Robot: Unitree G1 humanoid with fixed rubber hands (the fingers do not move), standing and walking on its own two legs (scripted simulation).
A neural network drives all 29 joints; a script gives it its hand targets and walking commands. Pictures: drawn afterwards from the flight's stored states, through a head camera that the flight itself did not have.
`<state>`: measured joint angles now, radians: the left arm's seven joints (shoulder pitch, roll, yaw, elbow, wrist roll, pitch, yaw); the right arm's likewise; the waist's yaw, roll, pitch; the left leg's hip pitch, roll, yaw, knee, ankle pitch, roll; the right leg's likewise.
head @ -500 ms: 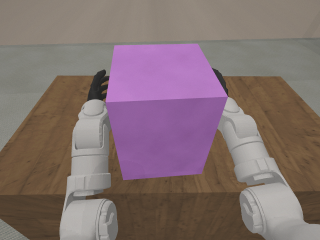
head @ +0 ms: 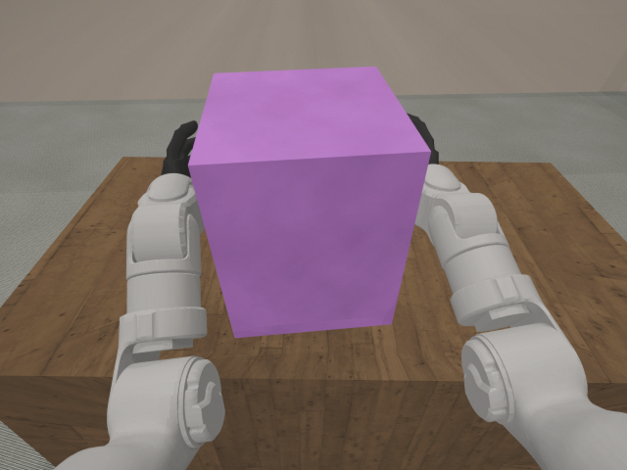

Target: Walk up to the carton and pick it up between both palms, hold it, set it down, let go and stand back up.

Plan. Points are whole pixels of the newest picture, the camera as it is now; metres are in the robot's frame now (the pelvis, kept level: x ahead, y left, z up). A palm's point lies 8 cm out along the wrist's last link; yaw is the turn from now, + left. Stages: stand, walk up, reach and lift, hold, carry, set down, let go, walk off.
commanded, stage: hold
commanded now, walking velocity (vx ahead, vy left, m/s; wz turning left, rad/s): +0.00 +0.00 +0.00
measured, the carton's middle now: (305, 202) +0.37 +0.00 +0.20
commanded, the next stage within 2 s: none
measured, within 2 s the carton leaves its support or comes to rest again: neither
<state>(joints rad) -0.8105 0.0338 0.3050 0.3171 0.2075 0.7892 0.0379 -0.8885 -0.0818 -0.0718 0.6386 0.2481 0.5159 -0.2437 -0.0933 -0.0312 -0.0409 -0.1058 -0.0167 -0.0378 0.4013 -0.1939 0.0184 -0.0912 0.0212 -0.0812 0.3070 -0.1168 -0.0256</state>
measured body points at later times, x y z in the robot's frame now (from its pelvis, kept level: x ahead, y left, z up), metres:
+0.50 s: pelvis +0.00 +0.00 +0.00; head -0.07 +0.02 +0.44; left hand +0.39 +0.15 +0.24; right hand +0.38 -0.15 +0.25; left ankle +0.02 +0.10 -0.75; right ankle +0.04 -0.10 -0.75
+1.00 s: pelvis +0.01 +0.00 +0.00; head -0.05 +0.02 +0.45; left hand +0.39 +0.16 +0.24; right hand +0.40 -0.14 +0.25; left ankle +0.02 +0.10 -0.75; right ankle +0.04 -0.10 -0.75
